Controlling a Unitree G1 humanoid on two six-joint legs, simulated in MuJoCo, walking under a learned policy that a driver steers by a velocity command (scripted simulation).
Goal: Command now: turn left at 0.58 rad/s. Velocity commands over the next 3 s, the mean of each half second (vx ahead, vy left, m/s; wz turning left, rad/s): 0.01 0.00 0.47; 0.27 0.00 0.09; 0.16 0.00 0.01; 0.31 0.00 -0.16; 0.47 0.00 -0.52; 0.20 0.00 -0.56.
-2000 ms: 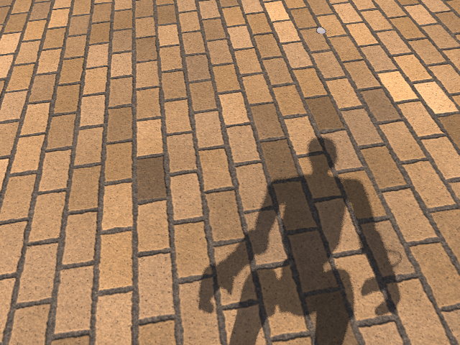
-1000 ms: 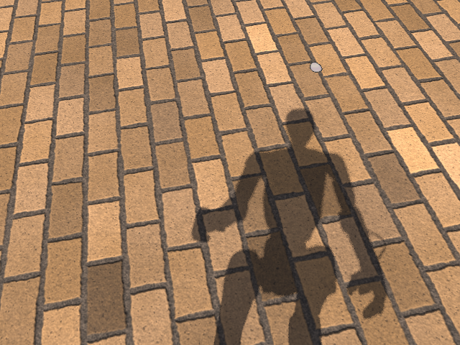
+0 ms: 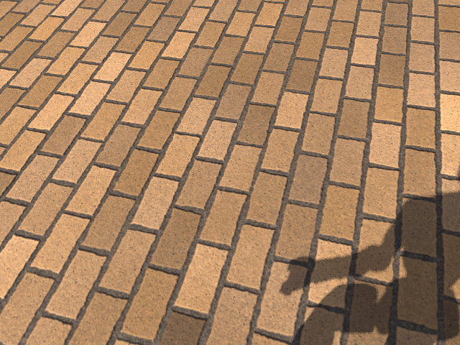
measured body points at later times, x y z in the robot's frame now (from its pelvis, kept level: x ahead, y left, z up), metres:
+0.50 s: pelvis -0.01 +0.05 +0.00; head +0.01 +0.09 +0.45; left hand +0.03 +0.37 -0.13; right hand +0.22 -0.17 -0.08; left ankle -0.02 +0.14 -0.74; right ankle +0.01 -0.10 -0.67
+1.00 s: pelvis +0.09 +0.05 +0.01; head +0.11 +0.04 +0.45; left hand +0.02 +0.32 -0.11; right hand +0.32 -0.16 -0.10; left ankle +0.14 +0.23 -0.68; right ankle +0.03 -0.07 -0.74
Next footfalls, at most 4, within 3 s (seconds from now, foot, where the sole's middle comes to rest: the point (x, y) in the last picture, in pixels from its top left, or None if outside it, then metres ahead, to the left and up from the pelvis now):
0.30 left None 0.01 0.15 -0.78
0.76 right None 0.06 -0.06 -0.78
1.18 left None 0.33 0.29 -0.78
1.52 right None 0.34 0.02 -0.78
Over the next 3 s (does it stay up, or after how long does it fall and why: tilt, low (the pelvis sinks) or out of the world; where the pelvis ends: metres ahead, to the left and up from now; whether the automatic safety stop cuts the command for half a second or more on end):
stays up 0.83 0.18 0.00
